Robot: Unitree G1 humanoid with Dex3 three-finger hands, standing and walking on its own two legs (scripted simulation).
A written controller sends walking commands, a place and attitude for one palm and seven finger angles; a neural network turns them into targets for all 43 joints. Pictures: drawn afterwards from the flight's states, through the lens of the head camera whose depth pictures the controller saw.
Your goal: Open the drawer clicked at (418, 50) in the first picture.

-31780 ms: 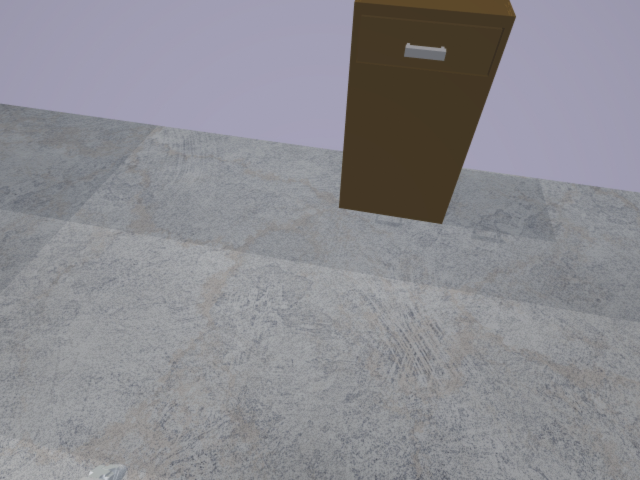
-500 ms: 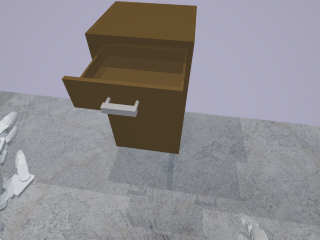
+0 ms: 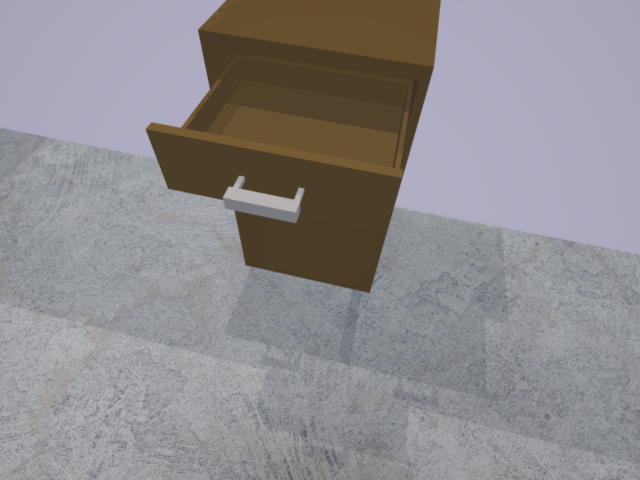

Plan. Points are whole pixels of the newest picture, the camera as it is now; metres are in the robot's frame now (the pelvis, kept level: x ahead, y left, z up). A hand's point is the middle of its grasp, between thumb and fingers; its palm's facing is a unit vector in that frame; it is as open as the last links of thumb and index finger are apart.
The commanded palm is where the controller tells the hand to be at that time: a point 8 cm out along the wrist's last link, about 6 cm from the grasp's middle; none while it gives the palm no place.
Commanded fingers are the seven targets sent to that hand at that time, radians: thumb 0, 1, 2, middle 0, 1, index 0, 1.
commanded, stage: let the arm hang, fingers relaxed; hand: left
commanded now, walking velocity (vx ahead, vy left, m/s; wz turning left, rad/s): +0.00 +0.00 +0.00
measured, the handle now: (266, 195) +0.54 +0.13 -0.01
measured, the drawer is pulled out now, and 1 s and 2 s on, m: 0.28 0.28 0.28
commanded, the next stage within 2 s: look to check the result in 0.64 s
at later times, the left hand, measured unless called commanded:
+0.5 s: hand out of the picture +0.01 +0.18 -0.17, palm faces +0.00 -0.98 -0.18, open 7.3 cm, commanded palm none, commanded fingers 0.00 0.90 0.90 -0.20 -0.30 -0.20 -0.30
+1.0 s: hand out of the picture +0.00 +0.18 -0.17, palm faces +0.00 -0.99 -0.16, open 7.4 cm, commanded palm none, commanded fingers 0.00 0.90 0.90 -0.20 -0.30 -0.20 -0.30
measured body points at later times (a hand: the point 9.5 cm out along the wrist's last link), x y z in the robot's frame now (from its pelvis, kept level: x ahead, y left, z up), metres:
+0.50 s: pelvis +0.01 +0.02 +0.01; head +0.02 +0.02 +0.46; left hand +0.01 +0.23 -0.16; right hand -0.02 -0.18 -0.16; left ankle +0.00 +0.11 -0.74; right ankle +0.02 -0.09 -0.74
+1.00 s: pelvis +0.01 +0.03 +0.01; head +0.03 +0.03 +0.45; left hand +0.00 +0.23 -0.16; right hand -0.03 -0.17 -0.16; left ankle +0.00 +0.11 -0.74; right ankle +0.02 -0.09 -0.74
